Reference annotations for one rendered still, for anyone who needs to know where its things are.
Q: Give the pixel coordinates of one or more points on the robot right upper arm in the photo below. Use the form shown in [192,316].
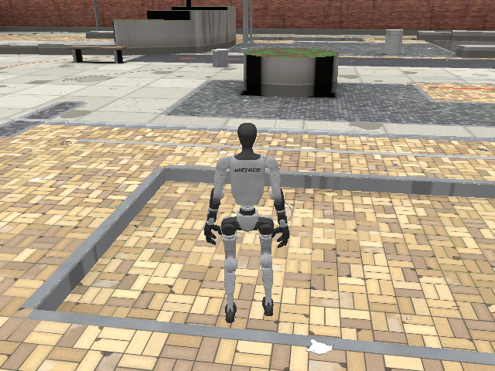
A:
[274,177]

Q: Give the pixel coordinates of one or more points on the left robot forearm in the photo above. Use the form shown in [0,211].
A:
[213,210]

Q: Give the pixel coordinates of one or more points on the robot left foot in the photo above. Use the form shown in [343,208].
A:
[230,315]

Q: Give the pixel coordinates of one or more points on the robot head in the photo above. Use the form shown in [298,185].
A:
[247,133]

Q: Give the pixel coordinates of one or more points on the left robot hand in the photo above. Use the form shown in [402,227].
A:
[209,234]

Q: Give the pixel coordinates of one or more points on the right robot hand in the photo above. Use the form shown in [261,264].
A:
[284,237]

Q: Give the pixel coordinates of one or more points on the right robot forearm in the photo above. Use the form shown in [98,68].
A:
[280,211]

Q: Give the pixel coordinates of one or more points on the robot left upper arm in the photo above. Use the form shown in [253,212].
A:
[220,175]

